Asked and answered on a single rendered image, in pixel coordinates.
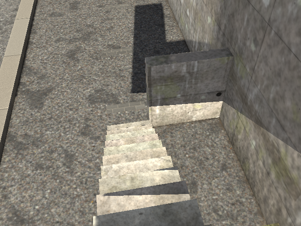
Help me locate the stairs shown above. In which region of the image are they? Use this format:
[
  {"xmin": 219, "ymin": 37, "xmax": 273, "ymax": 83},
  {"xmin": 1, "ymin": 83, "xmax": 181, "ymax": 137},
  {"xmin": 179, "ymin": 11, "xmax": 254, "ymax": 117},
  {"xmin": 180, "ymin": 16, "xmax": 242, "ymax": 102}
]
[{"xmin": 93, "ymin": 120, "xmax": 212, "ymax": 226}]

